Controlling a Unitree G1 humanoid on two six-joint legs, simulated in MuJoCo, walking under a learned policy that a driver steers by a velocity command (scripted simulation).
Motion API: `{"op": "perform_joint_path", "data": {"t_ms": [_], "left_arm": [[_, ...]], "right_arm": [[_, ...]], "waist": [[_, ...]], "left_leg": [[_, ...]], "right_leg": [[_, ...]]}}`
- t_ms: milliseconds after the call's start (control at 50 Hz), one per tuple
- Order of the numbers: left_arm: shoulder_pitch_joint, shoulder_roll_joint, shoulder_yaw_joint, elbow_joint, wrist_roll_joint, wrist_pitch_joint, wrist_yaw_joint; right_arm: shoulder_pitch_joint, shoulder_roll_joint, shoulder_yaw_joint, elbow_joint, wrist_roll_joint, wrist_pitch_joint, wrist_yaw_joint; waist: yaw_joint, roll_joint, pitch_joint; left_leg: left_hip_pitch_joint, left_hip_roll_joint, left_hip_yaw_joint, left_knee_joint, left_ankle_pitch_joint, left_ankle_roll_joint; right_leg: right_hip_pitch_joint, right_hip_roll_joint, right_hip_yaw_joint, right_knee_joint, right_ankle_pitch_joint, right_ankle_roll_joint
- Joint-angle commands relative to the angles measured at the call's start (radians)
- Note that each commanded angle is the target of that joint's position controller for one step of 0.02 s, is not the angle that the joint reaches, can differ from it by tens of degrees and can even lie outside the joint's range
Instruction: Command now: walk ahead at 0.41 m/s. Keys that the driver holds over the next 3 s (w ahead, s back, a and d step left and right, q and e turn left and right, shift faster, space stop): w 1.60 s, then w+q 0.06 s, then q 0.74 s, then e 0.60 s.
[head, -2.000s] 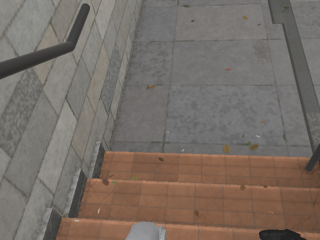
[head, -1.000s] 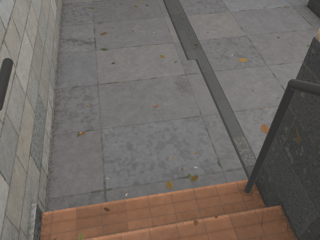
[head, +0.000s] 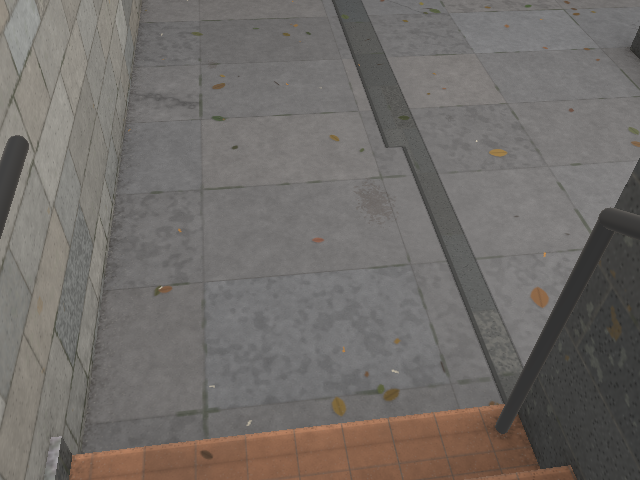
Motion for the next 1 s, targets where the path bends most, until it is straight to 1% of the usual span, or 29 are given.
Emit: {"op": "perform_joint_path", "data": {"t_ms": [20,60,140,180,260,300,320,340,360,380,400,420,440,460,480,520,540,620,720,760,780,800,820,840,860,900,920,940,1000], "left_arm": [[-0.067,0.079,0.017,-0.061,0.003,-0.017,-0.019],[-0.125,0.063,0.021,-0.081,-0.001,-0.021,-0.037],[-0.263,-0.003,-0.012,-0.131,0.019,-0.036,-0.069],[-0.242,-0.017,-0.029,-0.138,-0.005,-0.035,-0.072],[-0.288,-0.015,-0.044,-0.175,-0.006,-0.038,-0.04],[-0.016,0.043,-0.019,-0.09,0.001,-0.052,-0.027],[0.134,0.093,0.004,-0.042,0.007,-0.049,-0.024],[0.249,0.158,0.02,-0.014,0.002,-0.049,-0.037],[0.278,0.175,0.015,-0.026,-0.012,-0.042,-0.063],[0.233,0.146,0.025,-0.041,-0.033,-0.024,-0.07],[0.201,0.164,0.041,-0.039,-0.03,-0.022,-0.053],[0.096,0.05,0.007,-0.062,-0.02,-0.037,-0.036],[0.105,0.056,0.003,-0.057,-0.009,-0.048,-0.026],[0.085,0.004,-0.025,-0.035,-0.015,-0.058,-0.02],[0.118,0.036,-0.016,-0.023,-0.022,-0.064,-0.011],[0.127,0.091,-0.004,-0.03,0.0,-0.059,-0.014],[0.109,0.016,-0.017,-0.005,-0.02,-0.076,-0.012],[0.011,0.025,-0.027,-0.026,-0.038,-0.094,-0.001],[0.165,0.043,-0.027,0.011,0.023,-0.05,0.022],[0.2,0.048,-0.028,0.038,0.03,-0.027,0.042],[0.185,0.057,-0.029,0.037,0.033,-0.015,0.052],[0.189,0.068,-0.023,0.039,0.016,-0.017,0.036],[0.236,-0.004,-0.028,0.03,-0.001,-0.027,0.019],[0.286,0.016,-0.024,-0.012,-0.048,-0.032,0.033],[0.182,0.049,-0.025,-0.06,-0.057,-0.038,0.037],[-0.042,0.093,-0.016,-0.092,-0.005,-0.018,0.024],[-0.032,0.063,-0.015,-0.081,0.007,0.001,0.011],[-0.032,0.052,-0.011,-0.07,0.006,0.011,0.003],[-0.058,-0.007,-0.013,-0.063,0.034,0.033,-0.026]], "right_arm": [[0.083,-0.118,-0.016,-0.007,-0.011,-0.015,-0.003],[0.062,-0.054,0.006,0.002,0.001,-0.032,-0.009],[0.027,-0.044,0.023,-0.02,0.017,-0.044,-0.004],[0.016,-0.037,0.027,-0.011,0.03,-0.043,0.003],[0.139,-0.045,0.035,0.042,-0.027,-0.005,-0.027],[0.135,-0.072,0.039,0.078,-0.023,0.019,-0.064],[0.125,-0.082,0.035,0.074,0.001,0.02,-0.059],[0.16,-0.027,0.028,0.052,0.026,0.016,-0.043],[0.255,-0.04,0.032,0.028,0.053,0.01,-0.054],[0.247,-0.068,0.028,0.039,0.022,0.008,-0.053],[0.129,-0.096,0.017,0.002,-0.011,0.015,-0.043],[0.026,-0.13,-0.004,-0.001,-0.024,0.015,-0.027],[-0.019,-0.122,-0.015,-0.018,-0.037,0.018,-0.018],[-0.105,-0.088,-0.016,-0.031,-0.02,0.028,-0.006],[-0.118,-0.033,-0.007,-0.037,-0.043,0.042,-0.003],[0.001,-0.006,-0.003,0.001,-0.048,0.055,0.004],[-0.064,-0.03,-0.015,-0.026,-0.029,0.042,0.016],[-0.206,-0.014,0.004,-0.056,-0.015,-0.003,0.044],[-0.393,-0.045,0.016,-0.143,0.003,0.016,0.023],[-0.265,-0.07,0.005,-0.106,0.01,0.015,0.014],[-0.059,-0.093,-0.009,-0.04,0.007,0.012,0.02],[0.088,-0.143,-0.028,0.014,-0.001,0.013,0.026],[0.175,-0.197,-0.03,0.043,0.007,0.009,0.04],[0.201,-0.181,-0.012,0.034,0.012,0.01,0.052],[0.237,-0.227,-0.03,0.031,0.039,0.021,0.043],[0.089,-0.138,-0.003,-0.012,0.024,0.021,0.021],[0.081,-0.143,0.003,-0.009,-0.006,0.016,0.019],[0.035,-0.082,0.027,-0.003,-0.013,0.002,0.017],[-0.074,-0.102,0.032,-0.055,0.008,-0.031,0.003]], "waist": [[0.009,0.097,0.189],[0.028,0.08,0.187],[-0.011,0.085,0.151],[-0.019,0.112,0.141],[-0.101,0.057,0.219],[0.019,0.069,0.17],[0.08,0.005,0.095],[0.054,-0.107,-0.041],[0.021,-0.048,-0.176],[0.029,-0.012,-0.187],[0.057,-0.06,-0.137],[0.018,0.073,-0.047],[0.021,-0.064,0.046],[-0.024,0.057,0.196],[-0.018,0.036,0.216],[-0.06,-0.03,0.118],[-0.062,-0.004,0.15],[-0.044,-0.017,0.129],[0.091,-0.019,0.276],[0.072,-0.002,0.233],[-0.02,-0.011,0.153],[-0.084,0.104,0.062],[-0.071,0.335,-0.031],[-0.027,0.312,-0.151],[-0.093,0.367,-0.193],[-0.074,0.104,0.044],[-0.038,0.133,0.11],[0.025,0.021,0.195],[0.09,0.11,0.211]], "left_leg": [[0.062,0.284,-0.372,-0.24,0.37,0.143],[0.027,0.201,-0.269,-0.155,0.289,0.096],[-0.242,0.134,-0.189,-0.091,0.138,0.072],[-0.4,0.107,-0.117,-0.042,0.124,0.031],[-0.2,0.081,-0.104,0.278,0.286,0.023],[-0.09,0.095,-0.129,0.666,0.544,0.059],[-0.187,0.05,-0.092,0.953,0.388,0.051],[-0.561,-0.046,-0.056,1.302,-0.434,0.026],[-0.779,0.037,-0.147,1.299,-0.372,0.027],[-0.807,0.103,-0.134,1.236,-0.27,0.056],[-0.908,0.122,-0.089,1.241,-0.221,0.04],[-0.855,0.149,-0.15,0.988,0.043,0.016],[-0.794,0.163,-0.156,0.892,0.088,-0.013],[-0.662,0.183,-0.158,0.623,0.248,-0.064],[-0.551,0.177,-0.098,0.544,0.265,-0.085],[-0.436,0.14,-0.05,0.601,0.395,-0.07],[-0.537,0.179,-0.132,0.439,0.627,-0.046],[-0.138,0.104,-0.001,0.109,1.116,-0.032],[-0.308,0.148,-0.023,-0.184,0.814,-0.027],[-0.146,0.149,0.017,-0.305,0.727,-0.007],[0.034,0.185,-0.027,-0.401,0.697,0.024],[0.195,0.143,0.037,-0.398,0.731,0.028],[0.463,0.285,-0.084,-0.121,1.232,0.088],[0.666,0.409,-0.241,0.121,1.252,0.107],[0.687,0.525,-0.428,-0.065,0.8,0.22],[0.285,0.468,-0.468,-0.306,0.067,0.226],[0.114,0.473,-0.499,-0.301,0.052,0.238],[-0.044,0.382,-0.398,-0.251,0.073,0.161],[-0.404,0.279,-0.252,-0.343,0.223,0.138]], "right_leg": [[-0.326,-0.061,0.037,0.046,0.231,0.007],[-0.316,-0.073,0.077,-0.088,0.515,0.008],[-0.014,-0.016,-0.056,-0.346,0.982,-0.001],[0.228,0.023,-0.117,-0.381,1.039,-0.003],[0.203,0.049,-0.151,-0.624,0.834,0.033],[0.324,-0.067,-0.06,-0.915,0.894,0.012],[0.52,-0.126,-0.02,-0.949,0.961,-0.025],[0.916,-0.294,0.121,-0.586,1.404,-0.088],[1.133,-0.453,0.213,-0.361,1.406,-0.134],[1.023,-0.435,0.186,-0.416,1.103,-0.161],[0.89,-0.457,0.31,-0.51,0.532,-0.291],[0.643,-0.357,0.274,-0.61,0.236,-0.236],[0.438,-0.406,0.364,-0.613,0.268,-0.275],[0.158,-0.325,0.238,-0.663,0.448,-0.222],[0.05,-0.3,0.212,-0.649,0.553,-0.22],[0.023,-0.276,0.188,-0.565,0.693,-0.21],[0.079,-0.213,0.157,-0.506,0.527,-0.163],[-0.175,-0.109,0.06,-0.427,0.045,-0.082],[0.107,-0.171,0.137,-0.176,0.228,-0.117],[0.156,-0.168,0.129,0.01,0.415,-0.134],[0.143,-0.17,0.139,0.209,0.459,-0.153],[0.114,-0.074,0.053,0.499,0.416,-0.134],[-0.2,0.082,-0.004,0.964,-0.405,-0.091],[-0.484,0.069,0.039,1.116,-0.498,-0.084],[-0.702,0.064,0.002,1.155,-0.41,-0.071],[-0.716,-0.017,0.057,0.908,-0.146,-0.039],[-0.666,-0.031,0.064,0.866,-0.143,-0.028],[-0.628,-0.059,0.144,0.624,0.093,-0.01],[-0.264,-0.085,0.048,0.108,0.446,0.056]]}}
